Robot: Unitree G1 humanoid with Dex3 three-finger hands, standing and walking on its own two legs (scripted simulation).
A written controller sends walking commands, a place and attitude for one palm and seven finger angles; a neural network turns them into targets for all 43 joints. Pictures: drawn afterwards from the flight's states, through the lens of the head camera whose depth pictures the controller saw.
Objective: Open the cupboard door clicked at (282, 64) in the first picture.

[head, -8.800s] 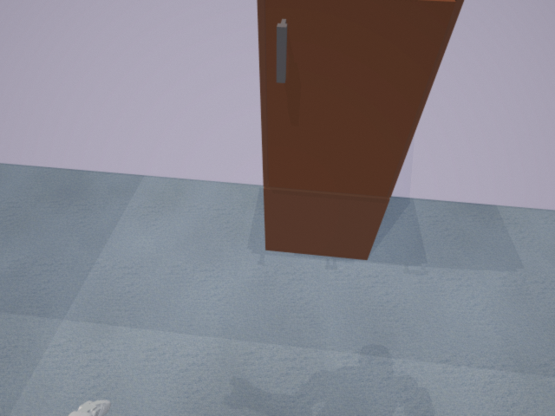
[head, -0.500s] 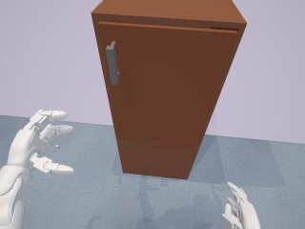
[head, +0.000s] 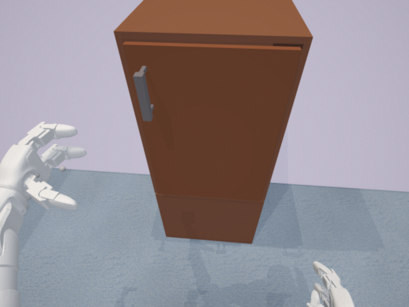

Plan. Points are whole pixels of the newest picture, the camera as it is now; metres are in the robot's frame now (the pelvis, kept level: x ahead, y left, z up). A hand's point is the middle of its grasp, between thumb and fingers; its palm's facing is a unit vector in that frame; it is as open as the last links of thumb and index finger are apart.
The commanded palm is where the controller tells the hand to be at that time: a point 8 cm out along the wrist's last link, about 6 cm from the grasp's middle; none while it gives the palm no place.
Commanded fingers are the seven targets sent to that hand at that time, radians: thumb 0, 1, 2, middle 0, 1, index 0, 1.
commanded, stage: raise the hand with hooked fingers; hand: left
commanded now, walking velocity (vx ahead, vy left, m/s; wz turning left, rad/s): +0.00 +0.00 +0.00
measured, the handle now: (145, 93) +0.57 +0.20 +0.14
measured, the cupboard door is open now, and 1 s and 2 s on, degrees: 0 0 0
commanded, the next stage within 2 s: move the hooked fingers beside the handle in 0.34 s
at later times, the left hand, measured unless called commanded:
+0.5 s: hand (82, 167) +0.31 +0.25 +0.15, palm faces +0.03 -1.00 -0.02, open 13.9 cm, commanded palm +0.28 +0.30 +0.16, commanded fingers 0.00 -0.50 0.30 -0.30 -1.20 -0.30 -1.20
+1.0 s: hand (96, 140) +0.38 +0.25 +0.15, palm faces +0.01 -1.00 -0.01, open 14.0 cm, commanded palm +0.35 +0.30 +0.15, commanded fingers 0.00 -0.50 0.30 -0.30 -1.20 -0.30 -1.20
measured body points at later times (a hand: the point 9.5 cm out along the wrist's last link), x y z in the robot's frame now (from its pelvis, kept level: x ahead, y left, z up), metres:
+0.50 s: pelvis +0.01 -0.02 +0.00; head -0.01 -0.03 +0.45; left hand +0.30 +0.30 +0.15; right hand +0.18 -0.26 -0.07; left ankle +0.06 +0.10 -0.74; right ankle -0.02 -0.11 -0.74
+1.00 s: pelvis +0.01 +0.00 +0.00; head +0.02 +0.00 +0.45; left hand +0.37 +0.30 +0.15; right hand +0.14 -0.26 -0.09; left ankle +0.06 +0.10 -0.74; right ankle -0.02 -0.11 -0.74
